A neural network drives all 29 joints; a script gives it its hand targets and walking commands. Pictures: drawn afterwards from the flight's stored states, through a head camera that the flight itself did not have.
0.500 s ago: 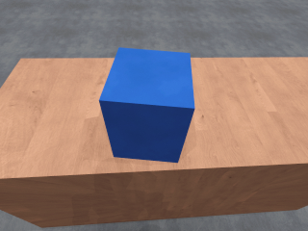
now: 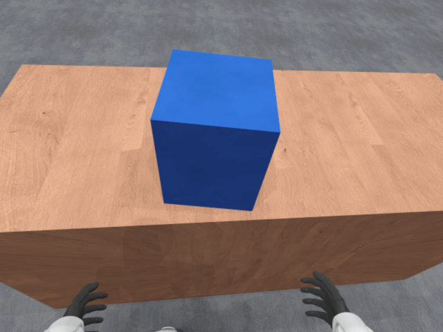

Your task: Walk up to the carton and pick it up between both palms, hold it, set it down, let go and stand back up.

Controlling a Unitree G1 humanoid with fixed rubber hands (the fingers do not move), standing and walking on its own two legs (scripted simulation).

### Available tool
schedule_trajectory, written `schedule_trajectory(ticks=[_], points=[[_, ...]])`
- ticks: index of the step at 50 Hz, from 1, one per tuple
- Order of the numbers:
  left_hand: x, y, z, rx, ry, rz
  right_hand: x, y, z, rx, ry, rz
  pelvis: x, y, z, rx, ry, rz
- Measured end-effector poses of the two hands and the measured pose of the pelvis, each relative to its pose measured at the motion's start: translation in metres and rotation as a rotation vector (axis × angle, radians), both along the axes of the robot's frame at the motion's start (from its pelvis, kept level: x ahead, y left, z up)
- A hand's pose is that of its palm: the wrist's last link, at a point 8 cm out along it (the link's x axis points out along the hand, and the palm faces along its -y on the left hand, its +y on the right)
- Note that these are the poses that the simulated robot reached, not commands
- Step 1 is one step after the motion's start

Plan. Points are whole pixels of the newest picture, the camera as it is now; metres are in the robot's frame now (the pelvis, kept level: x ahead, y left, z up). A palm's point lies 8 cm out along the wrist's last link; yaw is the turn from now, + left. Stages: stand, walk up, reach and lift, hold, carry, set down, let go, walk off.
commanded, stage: reach and lift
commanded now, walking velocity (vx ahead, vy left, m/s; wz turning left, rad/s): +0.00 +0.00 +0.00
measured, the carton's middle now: (215, 135) +0.50 +0.04 +0.06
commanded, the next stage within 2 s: none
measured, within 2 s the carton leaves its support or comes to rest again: neither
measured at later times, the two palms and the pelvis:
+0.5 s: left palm (87, 288) +0.21 +0.24 -0.05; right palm (347, 304) +0.21 -0.21 -0.04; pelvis +0.05 +0.02 +0.02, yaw -2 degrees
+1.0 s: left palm (80, 268) +0.23 +0.25 +0.00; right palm (339, 269) +0.25 -0.19 +0.00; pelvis +0.06 +0.00 +0.02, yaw -1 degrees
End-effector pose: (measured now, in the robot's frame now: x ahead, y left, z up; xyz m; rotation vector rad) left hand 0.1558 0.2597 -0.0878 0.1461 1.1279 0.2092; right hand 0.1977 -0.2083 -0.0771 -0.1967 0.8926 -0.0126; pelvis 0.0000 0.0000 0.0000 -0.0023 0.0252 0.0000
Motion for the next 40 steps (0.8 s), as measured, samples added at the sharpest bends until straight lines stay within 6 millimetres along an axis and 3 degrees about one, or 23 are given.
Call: schedule_trajectory(ticks=[6, 18, 30, 40], points=[[0.021, -0.003, 0.016, -0.018, -0.072, -0.047, 0.006, 0.011, 0.013, 0.020, -0.060, -0.010, 0.006, 0.012, 0.007, -0.004, -0.016, -0.007], [0.032, -0.012, 0.024, -0.033, -0.214, -0.059, -0.002, -0.012, 0.030, 0.005, -0.113, -0.054, 0.034, 0.026, 0.018, -0.005, -0.003, -0.026], [0.065, -0.018, 0.045, -0.036, -0.370, -0.081, 0.024, 0.001, 0.046, 0.053, -0.240, -0.055, 0.055, 0.021, 0.023, 0.002, 0.009, -0.038], [0.065, -0.016, 0.063, -0.043, -0.466, -0.088, 0.041, 0.007, 0.064, 0.075, -0.358, -0.072, 0.062, 0.011, 0.024, 0.010, 0.005, -0.027]])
